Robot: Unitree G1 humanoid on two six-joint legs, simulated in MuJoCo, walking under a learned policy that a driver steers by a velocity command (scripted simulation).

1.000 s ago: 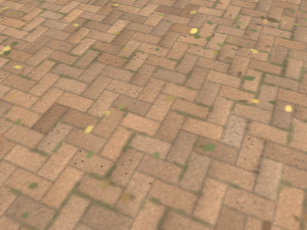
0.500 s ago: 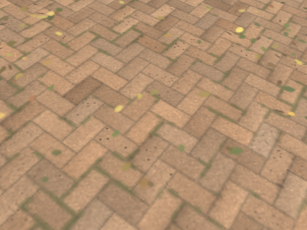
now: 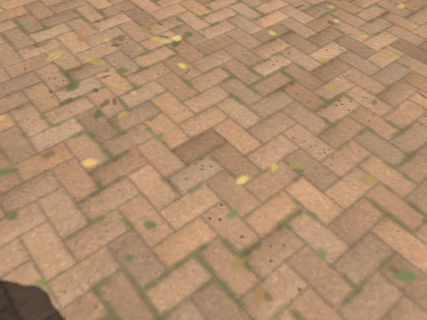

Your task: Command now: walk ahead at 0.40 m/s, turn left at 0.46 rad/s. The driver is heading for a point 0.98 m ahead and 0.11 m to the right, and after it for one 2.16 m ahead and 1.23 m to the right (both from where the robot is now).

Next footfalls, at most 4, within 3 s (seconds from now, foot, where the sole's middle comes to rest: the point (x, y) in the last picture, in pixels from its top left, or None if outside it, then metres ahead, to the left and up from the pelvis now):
0.02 right None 0.07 -0.13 -0.78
0.44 left None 0.35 0.16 -0.78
0.96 right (220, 267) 0.68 -0.05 -0.78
1.48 left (151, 204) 0.95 0.20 -0.78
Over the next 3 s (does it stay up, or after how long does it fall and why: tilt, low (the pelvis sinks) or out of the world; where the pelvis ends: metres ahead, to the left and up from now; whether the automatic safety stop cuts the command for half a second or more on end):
stays up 1.24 -0.20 -0.03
